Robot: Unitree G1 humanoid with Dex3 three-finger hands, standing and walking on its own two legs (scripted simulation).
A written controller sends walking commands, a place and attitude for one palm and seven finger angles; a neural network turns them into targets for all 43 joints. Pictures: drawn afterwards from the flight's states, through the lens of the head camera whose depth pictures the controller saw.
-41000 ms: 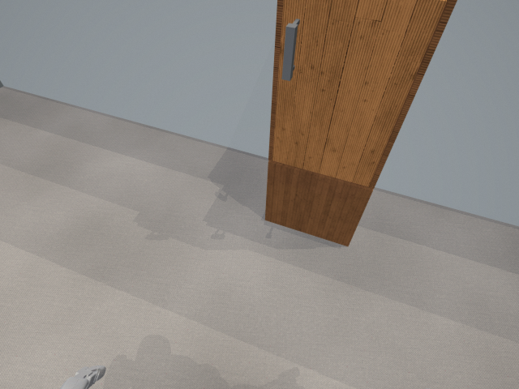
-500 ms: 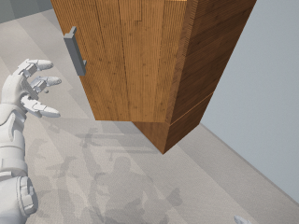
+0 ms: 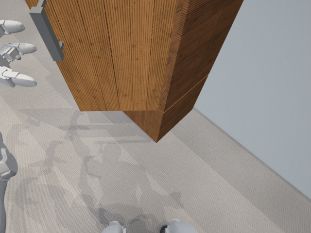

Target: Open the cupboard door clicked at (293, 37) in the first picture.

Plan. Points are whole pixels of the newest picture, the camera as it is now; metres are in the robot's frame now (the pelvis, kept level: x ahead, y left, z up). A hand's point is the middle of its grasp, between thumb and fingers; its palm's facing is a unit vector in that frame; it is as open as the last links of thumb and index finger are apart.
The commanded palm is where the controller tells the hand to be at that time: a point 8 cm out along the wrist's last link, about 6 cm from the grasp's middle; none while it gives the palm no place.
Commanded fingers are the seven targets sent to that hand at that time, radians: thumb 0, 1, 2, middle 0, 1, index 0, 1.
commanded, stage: move the hooked fingers beside the handle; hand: left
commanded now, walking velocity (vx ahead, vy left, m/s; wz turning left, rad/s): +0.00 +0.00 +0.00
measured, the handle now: (50, 31) +0.61 +0.24 +0.12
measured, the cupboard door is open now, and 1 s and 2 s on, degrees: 48 48 48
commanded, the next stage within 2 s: none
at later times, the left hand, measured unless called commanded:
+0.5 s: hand (25, 35) +0.58 +0.29 +0.13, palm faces -0.02 -1.00 +0.01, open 14.0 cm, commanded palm +0.56 +0.33 +0.13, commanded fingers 0.00 -0.50 0.30 -0.30 -1.20 -0.30 -1.20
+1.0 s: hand (21, 44) +0.54 +0.29 +0.13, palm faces +0.01 -1.00 +0.02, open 14.0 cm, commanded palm +0.53 +0.33 +0.13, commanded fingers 0.00 -0.50 0.30 -0.30 -1.20 -0.30 -1.20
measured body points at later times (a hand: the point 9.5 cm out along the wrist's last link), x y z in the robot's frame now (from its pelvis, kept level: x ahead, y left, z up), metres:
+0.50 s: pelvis +0.02 +0.02 -0.01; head +0.18 +0.05 +0.41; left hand +0.57 +0.34 +0.14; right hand -0.06 -0.24 -0.09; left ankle +0.01 +0.11 -0.71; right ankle +0.00 -0.12 -0.71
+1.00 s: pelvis +0.03 +0.01 -0.01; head +0.16 +0.04 +0.43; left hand +0.54 +0.34 +0.14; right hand +0.03 -0.26 -0.10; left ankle +0.01 +0.11 -0.71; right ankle +0.00 -0.12 -0.71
